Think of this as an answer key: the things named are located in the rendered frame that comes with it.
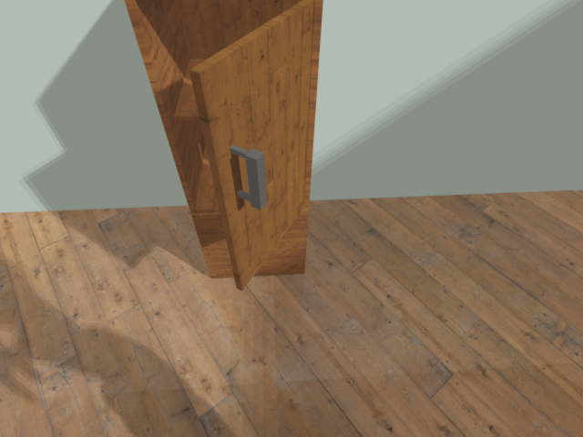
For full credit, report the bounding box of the handle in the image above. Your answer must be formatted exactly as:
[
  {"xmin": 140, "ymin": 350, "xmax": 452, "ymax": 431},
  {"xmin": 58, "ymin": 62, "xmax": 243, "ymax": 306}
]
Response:
[{"xmin": 230, "ymin": 145, "xmax": 267, "ymax": 210}]

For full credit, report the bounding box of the cupboard door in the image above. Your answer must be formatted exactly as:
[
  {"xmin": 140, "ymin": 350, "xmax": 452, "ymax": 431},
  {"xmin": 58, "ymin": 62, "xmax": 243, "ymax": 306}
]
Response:
[{"xmin": 189, "ymin": 0, "xmax": 313, "ymax": 291}]

